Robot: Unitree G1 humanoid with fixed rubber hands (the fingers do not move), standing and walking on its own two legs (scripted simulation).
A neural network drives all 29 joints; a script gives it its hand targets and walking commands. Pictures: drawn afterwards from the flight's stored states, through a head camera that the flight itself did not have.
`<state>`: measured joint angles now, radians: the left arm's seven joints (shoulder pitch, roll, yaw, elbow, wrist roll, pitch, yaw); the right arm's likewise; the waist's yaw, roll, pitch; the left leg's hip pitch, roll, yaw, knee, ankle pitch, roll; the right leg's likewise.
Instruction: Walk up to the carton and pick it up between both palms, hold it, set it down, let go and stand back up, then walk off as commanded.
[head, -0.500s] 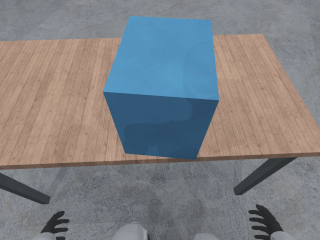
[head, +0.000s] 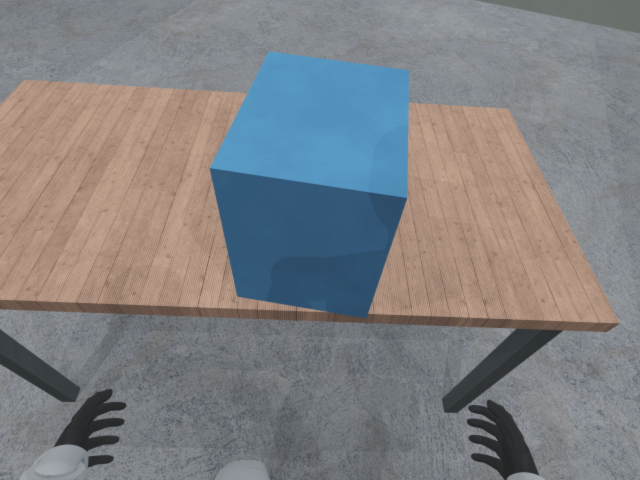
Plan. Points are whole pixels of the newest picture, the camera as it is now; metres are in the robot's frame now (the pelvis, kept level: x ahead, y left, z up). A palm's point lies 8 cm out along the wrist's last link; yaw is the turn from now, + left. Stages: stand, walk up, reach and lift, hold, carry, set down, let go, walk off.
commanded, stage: reach and lift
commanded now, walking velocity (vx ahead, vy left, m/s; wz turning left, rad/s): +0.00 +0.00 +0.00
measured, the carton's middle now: (319, 188) +0.49 +0.06 +0.05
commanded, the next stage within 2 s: none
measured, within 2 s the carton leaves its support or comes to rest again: neither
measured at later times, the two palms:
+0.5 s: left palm (92, 382) +0.20 +0.30 -0.01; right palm (497, 424) +0.19 -0.18 -0.01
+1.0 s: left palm (80, 359) +0.20 +0.30 +0.04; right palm (479, 388) +0.22 -0.15 +0.03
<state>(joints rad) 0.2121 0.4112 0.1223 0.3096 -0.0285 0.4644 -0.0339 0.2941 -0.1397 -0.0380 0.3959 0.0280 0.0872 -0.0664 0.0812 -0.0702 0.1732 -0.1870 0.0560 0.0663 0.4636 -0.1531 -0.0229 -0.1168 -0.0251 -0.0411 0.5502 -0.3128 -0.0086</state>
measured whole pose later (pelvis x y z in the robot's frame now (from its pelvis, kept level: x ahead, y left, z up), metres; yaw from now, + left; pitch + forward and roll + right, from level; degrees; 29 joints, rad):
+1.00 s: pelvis +0.05 +0.02 +0.01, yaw -1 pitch -4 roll +0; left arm 0.43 0.43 0.09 -0.07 -0.28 0.07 -0.11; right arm 0.52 -0.05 0.09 -0.13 0.19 -0.01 -0.20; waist 0.09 -0.03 0.09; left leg -0.10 0.04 0.10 0.33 -0.16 -0.01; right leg 0.02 -0.03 -0.02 0.30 -0.25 0.02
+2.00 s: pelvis +0.04 +0.02 +0.01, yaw -3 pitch -4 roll +0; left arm -0.15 0.42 0.18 -0.07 -0.28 0.53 -0.10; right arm -0.06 -0.17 0.04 -0.15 0.33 0.39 -0.28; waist 0.06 -0.03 0.11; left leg -0.12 0.06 0.12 0.32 -0.14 -0.01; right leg -0.03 -0.02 0.01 0.31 -0.22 0.02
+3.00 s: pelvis +0.02 +0.03 +0.01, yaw -1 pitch +5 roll -1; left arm -1.00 0.53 0.03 0.79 -0.32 0.49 -0.04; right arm -0.93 -0.24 -0.01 0.66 0.40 0.44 -0.24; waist -0.07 -0.02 -0.04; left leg -0.37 0.06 0.08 0.42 -0.13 0.00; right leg -0.24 -0.01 -0.03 0.36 -0.21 0.02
